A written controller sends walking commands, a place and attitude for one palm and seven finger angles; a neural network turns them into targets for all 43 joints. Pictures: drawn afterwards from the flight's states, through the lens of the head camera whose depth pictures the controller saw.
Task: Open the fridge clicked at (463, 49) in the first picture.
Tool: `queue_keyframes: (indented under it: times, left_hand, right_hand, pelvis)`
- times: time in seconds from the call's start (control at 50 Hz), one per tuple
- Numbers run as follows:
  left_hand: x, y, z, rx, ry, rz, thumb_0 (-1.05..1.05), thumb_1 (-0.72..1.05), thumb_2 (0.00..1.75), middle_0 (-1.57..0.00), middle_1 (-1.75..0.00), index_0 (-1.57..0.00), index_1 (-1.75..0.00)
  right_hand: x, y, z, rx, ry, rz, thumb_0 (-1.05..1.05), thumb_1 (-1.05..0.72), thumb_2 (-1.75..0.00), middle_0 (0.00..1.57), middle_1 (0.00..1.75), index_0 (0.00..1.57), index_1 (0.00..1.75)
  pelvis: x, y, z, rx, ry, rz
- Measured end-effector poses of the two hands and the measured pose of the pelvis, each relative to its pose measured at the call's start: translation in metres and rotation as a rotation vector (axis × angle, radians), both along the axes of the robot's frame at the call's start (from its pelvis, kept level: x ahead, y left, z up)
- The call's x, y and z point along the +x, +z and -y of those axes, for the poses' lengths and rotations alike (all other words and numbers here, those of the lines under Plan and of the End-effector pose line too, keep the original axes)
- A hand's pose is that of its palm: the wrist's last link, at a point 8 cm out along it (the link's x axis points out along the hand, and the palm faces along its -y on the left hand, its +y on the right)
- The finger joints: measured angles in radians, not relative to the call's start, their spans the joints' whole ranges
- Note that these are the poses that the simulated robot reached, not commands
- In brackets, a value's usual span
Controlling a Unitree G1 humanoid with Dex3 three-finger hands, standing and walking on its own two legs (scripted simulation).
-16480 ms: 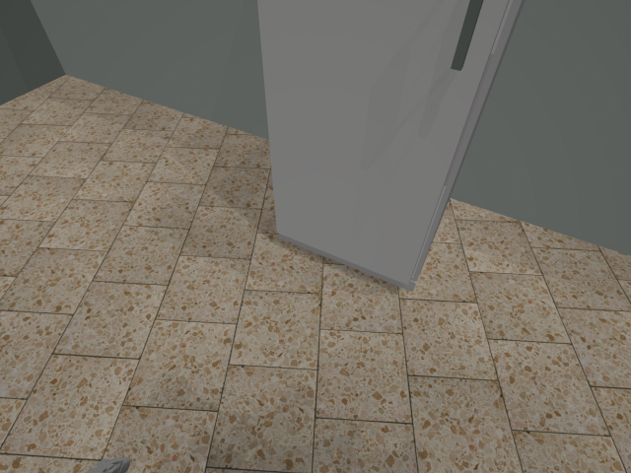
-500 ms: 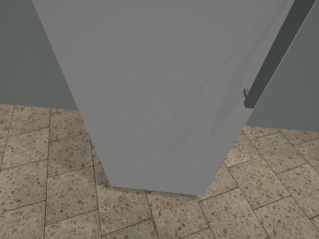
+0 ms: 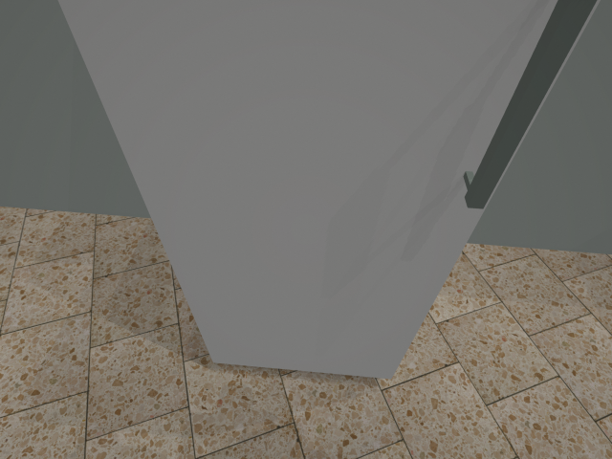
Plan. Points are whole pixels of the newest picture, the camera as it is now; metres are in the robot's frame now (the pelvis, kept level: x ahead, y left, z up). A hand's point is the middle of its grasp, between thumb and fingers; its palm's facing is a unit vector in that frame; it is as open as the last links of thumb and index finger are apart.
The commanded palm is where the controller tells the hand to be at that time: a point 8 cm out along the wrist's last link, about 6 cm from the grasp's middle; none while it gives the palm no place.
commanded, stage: look again from close up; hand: right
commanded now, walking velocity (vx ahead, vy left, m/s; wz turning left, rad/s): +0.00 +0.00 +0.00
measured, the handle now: (509, 111) +0.45 -0.20 +0.25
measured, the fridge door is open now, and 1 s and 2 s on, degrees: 0 0 0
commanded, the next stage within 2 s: raise the hand to about handle height in 0.18 s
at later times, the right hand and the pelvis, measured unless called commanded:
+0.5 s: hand (493, 416) +0.19 -0.20 +0.02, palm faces +0.20 +0.98 -0.08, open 7.6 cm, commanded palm +0.10 -0.25 -0.02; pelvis -0.03 -0.02 -0.02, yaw -2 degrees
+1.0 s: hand (545, 421) +0.17 -0.23 +0.07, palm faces +0.01 +1.00 -0.07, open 10.4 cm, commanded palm +0.13 -0.29 +0.09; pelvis -0.05 -0.03 -0.03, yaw -2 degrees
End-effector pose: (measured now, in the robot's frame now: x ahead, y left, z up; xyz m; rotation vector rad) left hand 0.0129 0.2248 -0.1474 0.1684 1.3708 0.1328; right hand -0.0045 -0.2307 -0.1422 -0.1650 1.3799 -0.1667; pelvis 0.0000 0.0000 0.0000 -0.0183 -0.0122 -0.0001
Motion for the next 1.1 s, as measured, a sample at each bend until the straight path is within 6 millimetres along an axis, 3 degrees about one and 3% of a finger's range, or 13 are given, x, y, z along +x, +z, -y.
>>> queue_keyframes:
  times: [0.3,0.34,0.4,0.46,0.52,0.56,0.62,0.68,0.72,0.82,0.88,0.96,1.1]
  left_hand:
    - [-0.012,0.000,0.006,-0.004,0.006,-0.016,0.00,0.91,0.90,-0.20,-0.30,-0.20,-0.30]
    - [-0.003,0.004,0.004,0.019,0.009,0.083,0.00,0.91,0.90,-0.20,-0.30,-0.21,-0.30]
    - [0.024,0.013,-0.001,0.049,0.006,0.308,0.01,0.91,0.90,-0.20,-0.30,-0.21,-0.30]
    - [0.058,0.022,-0.006,0.063,-0.017,0.507,0.01,0.91,0.90,-0.20,-0.30,-0.21,-0.30]
    - [0.091,0.035,-0.011,0.073,-0.042,0.672,0.01,0.91,0.90,-0.20,-0.30,-0.21,-0.30]
    - [0.109,0.045,-0.014,0.075,-0.059,0.759,0.01,0.91,0.90,-0.20,-0.30,-0.21,-0.30]
    - [0.130,0.062,-0.014,0.088,-0.082,0.855,0.01,0.91,0.90,-0.20,-0.30,-0.20,-0.30]
    - [0.145,0.077,-0.010,0.108,-0.110,0.906,0.01,0.91,0.90,-0.20,-0.30,-0.20,-0.30]
    - [0.150,0.082,-0.003,0.114,-0.137,0.921,0.01,0.91,0.90,-0.20,-0.30,-0.20,-0.30]
    - [0.147,0.073,0.020,0.078,-0.220,0.885,0.01,0.91,0.90,-0.19,-0.30,-0.20,-0.30]
    - [0.135,0.061,0.035,0.035,-0.229,0.836,0.01,0.91,0.90,-0.20,-0.30,-0.20,-0.30]
    - [0.115,0.052,0.048,-0.012,-0.178,0.786,0.01,0.90,0.90,-0.20,-0.30,-0.21,-0.30]
    - [0.091,0.054,0.047,-0.018,-0.115,0.764,0.01,0.90,0.90,-0.20,-0.30,-0.21,-0.30]
  right_hand:
    - [-0.016,-0.003,-0.004,0.012,-0.013,-0.015,0.00,-0.91,-0.90,0.20,0.30,0.20,0.30]
    - [0.010,0.014,0.003,0.001,-0.088,0.147,0.01,-0.92,-0.90,0.20,0.30,0.20,0.31]
    - [0.075,0.075,0.020,-0.074,-0.099,0.589,0.03,-0.92,-0.89,0.21,0.31,0.20,0.32]
    - [0.134,0.139,0.024,-0.076,-0.033,1.009,0.02,-0.89,-0.87,0.21,0.33,0.20,0.34]
    - [0.165,0.175,0.015,0.018,0.072,1.345,0.02,-0.83,-0.85,0.20,0.37,0.20,0.37]
    - [0.167,0.176,0.007,0.106,0.156,1.453,0.01,-0.79,-0.84,0.21,0.39,0.20,0.40]
    - [0.151,0.158,0.003,0.196,0.201,1.411,0.00,-0.72,-0.81,0.21,0.43,0.21,0.44]
    - [0.125,0.139,0.014,0.189,0.119,1.300,0.00,-0.64,-0.78,0.22,0.47,0.22,0.48]
    - [0.110,0.138,0.025,0.125,0.065,1.276,0.01,-0.59,-0.76,0.23,0.50,0.23,0.51]
    - [0.101,0.172,0.044,0.010,0.061,1.422,0.01,-0.47,-0.71,0.23,0.58,0.23,0.58]
    - [0.117,0.193,0.044,0.039,0.139,1.482,0.01,-0.40,-0.68,0.24,0.62,0.23,0.63]
    - [0.143,0.208,0.046,0.096,0.212,1.428,0.01,-0.31,-0.64,0.24,0.68,0.24,0.69]
    - [0.160,0.239,0.070,0.053,0.160,1.412,0.00,-0.14,-0.57,0.26,0.79,0.26,0.79]
  pelvis:
    - [-0.006,0.000,0.003,0.008,-0.003,-0.001]
    - [-0.010,-0.002,0.006,0.012,0.004,0.001]
    - [-0.016,-0.006,0.011,0.001,-0.016,-0.005]
    - [-0.026,-0.012,0.015,0.002,-0.035,-0.038]
    - [-0.037,-0.024,0.016,-0.003,-0.022,-0.095]
    - [-0.043,-0.033,0.015,-0.005,-0.011,-0.114]
    - [-0.048,-0.043,0.015,-0.010,-0.005,-0.116]
    - [-0.048,-0.045,0.016,0.001,-0.012,-0.108]
    - [-0.048,-0.045,0.017,0.012,-0.020,-0.101]
    - [-0.051,-0.044,0.020,0.041,-0.053,-0.080]
    - [-0.054,-0.040,0.022,0.049,-0.061,-0.066]
    - [-0.054,-0.032,0.026,0.045,-0.047,-0.052]
    - [-0.047,-0.019,0.031,0.031,-0.023,-0.030]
